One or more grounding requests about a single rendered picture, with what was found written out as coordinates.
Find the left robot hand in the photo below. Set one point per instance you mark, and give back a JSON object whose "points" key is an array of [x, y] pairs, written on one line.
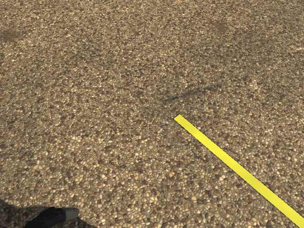
{"points": [[52, 216]]}

